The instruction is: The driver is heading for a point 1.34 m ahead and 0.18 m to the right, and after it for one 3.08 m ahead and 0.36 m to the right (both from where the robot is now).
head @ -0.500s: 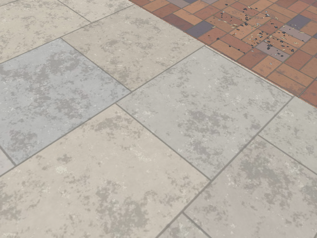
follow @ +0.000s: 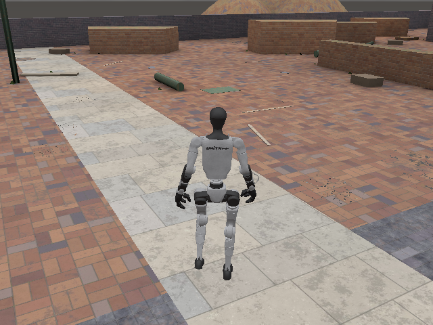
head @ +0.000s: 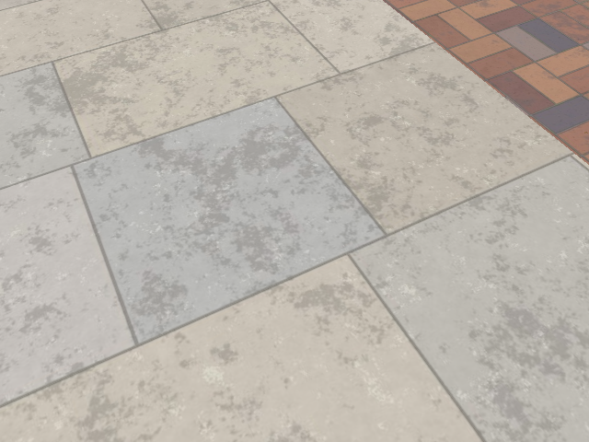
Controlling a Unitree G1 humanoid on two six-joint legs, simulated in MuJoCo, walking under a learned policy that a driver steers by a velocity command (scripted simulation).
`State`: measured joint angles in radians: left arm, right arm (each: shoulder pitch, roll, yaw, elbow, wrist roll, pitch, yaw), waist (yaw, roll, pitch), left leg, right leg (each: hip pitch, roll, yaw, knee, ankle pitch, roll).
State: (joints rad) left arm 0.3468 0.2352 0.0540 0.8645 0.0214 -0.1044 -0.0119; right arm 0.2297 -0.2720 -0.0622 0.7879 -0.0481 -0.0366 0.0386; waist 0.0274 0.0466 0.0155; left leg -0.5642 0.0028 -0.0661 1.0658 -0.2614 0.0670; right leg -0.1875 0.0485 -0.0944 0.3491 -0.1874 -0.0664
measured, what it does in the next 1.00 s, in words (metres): walks ahead, turning right: left foot, then right foot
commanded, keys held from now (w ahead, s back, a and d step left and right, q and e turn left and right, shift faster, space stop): w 0.24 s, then w+e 0.62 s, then w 0.14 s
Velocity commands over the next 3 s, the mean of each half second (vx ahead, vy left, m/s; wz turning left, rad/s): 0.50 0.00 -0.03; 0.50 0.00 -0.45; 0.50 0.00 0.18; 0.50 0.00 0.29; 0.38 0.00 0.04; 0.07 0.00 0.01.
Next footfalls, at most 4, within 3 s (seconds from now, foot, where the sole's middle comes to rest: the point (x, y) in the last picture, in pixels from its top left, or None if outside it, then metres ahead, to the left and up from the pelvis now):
0.26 left None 0.29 0.12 -0.78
0.80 right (361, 414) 0.56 -0.08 -0.78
1.36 left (343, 286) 0.90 -0.05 -0.78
1.90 right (407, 207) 1.18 -0.25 -0.78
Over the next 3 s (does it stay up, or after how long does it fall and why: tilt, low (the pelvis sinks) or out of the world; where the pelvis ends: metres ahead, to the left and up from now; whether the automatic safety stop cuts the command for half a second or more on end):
stays up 1.36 -0.16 0.00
